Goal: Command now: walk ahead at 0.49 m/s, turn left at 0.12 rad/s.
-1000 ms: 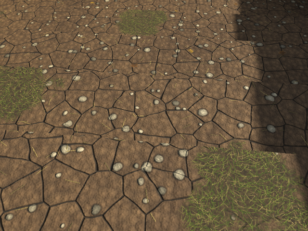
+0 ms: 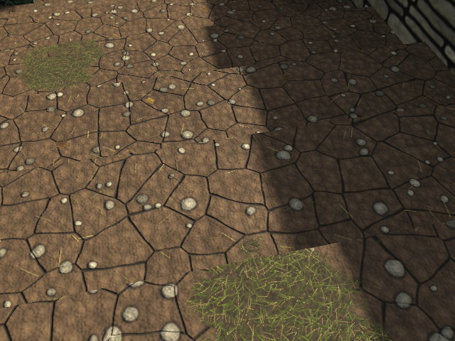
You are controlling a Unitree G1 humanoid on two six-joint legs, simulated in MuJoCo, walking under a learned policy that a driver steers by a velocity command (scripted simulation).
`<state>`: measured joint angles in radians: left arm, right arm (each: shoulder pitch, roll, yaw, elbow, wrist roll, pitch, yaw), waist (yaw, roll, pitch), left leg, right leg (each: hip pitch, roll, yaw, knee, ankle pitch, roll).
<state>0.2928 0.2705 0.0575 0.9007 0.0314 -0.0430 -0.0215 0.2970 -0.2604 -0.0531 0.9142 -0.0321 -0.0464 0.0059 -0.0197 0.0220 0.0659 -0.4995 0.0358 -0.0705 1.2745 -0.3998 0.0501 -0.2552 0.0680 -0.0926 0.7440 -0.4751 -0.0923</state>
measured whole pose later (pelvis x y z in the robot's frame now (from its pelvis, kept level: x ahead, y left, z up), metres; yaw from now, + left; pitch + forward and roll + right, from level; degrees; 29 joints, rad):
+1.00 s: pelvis +0.58 +0.03 -0.12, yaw +30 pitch +0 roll -1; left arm 0.38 0.25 0.04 0.90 0.01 -0.08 -0.01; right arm 0.15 -0.31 -0.07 0.82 -0.03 0.02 0.04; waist 0.05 0.05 0.03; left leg -0.58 0.03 -0.08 0.85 -0.15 0.04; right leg -0.09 0.01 -0.11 0.29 -0.20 -0.04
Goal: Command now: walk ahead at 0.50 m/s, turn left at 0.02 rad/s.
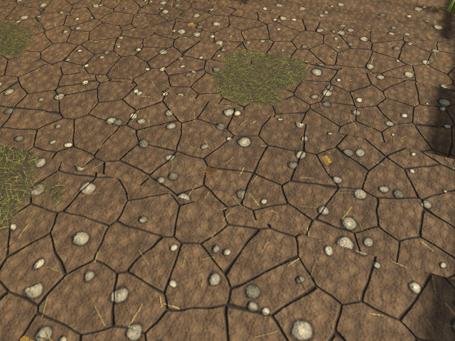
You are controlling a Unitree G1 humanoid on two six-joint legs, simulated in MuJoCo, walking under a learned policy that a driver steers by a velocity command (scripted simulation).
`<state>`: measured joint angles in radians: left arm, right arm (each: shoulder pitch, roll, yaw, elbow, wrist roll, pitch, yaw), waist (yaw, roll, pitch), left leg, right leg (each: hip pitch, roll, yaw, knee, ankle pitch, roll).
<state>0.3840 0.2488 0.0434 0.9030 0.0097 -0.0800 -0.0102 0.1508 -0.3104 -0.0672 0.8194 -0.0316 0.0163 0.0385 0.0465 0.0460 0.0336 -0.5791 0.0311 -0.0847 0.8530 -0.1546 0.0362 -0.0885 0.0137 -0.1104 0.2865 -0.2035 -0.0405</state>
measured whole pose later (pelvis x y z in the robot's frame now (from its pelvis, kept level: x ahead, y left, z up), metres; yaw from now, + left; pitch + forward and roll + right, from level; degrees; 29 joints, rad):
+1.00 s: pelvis +0.49 -0.07 -0.17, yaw -27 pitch -1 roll -3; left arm 0.34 0.23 0.05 0.97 0.01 -0.05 -0.01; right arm 0.11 -0.21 -0.02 0.83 -0.02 -0.04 0.01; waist 0.02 0.03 0.11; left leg -0.63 0.13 -0.02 0.83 -0.11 0.00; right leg -0.15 0.16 -0.01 0.44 -0.27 -0.11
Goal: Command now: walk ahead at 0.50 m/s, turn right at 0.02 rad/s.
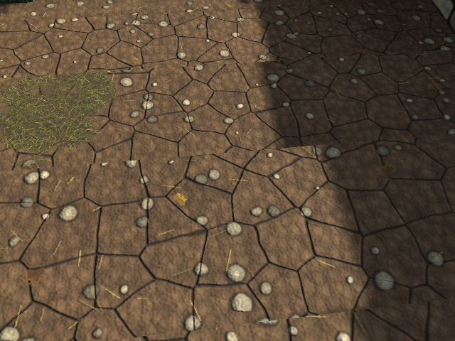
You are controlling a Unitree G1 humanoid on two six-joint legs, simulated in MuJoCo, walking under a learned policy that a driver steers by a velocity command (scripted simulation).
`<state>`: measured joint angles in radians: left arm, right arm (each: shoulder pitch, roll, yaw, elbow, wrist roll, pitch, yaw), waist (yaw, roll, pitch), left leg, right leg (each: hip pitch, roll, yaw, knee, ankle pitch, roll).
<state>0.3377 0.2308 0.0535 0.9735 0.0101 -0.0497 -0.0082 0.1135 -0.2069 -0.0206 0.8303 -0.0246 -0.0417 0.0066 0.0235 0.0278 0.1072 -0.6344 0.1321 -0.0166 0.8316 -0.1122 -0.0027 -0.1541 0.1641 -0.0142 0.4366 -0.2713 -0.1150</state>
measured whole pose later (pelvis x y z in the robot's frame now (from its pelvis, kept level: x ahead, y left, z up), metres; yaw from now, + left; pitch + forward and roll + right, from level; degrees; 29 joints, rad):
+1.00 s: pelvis +0.60 +0.09 -0.15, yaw +18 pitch +2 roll +0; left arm 0.15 0.28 0.06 0.82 0.04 -0.08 -0.03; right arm 0.42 -0.28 -0.04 0.96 0.01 -0.08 -0.05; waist -0.07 0.02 0.03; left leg -0.18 -0.10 -0.10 1.68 -0.73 0.07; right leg -0.39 0.05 -0.04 0.46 -0.13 -0.07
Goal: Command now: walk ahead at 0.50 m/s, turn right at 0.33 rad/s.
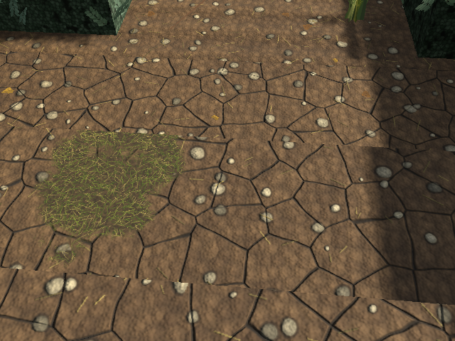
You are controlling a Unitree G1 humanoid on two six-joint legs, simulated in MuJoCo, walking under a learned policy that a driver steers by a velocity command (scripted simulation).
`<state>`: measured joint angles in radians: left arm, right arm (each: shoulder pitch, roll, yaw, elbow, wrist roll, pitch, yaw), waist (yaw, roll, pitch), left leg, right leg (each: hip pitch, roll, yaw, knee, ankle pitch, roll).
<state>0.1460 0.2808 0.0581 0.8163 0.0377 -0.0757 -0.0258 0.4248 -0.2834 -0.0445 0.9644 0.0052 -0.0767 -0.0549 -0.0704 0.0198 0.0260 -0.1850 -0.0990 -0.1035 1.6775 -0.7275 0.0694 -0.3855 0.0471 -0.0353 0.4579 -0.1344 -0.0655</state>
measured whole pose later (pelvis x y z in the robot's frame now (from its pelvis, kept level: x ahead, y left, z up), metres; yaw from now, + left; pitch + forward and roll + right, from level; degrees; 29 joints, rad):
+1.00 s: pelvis +0.48 -0.09 +0.01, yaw +2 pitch +1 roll +1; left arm 0.32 0.24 0.03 0.81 0.02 -0.07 -0.01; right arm 0.32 -0.30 -0.09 0.87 -0.02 -0.01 0.02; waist -0.01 0.04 -0.01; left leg -0.43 -0.04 -0.11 1.02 -0.33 0.07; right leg -0.16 0.04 -0.03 0.39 -0.25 -0.06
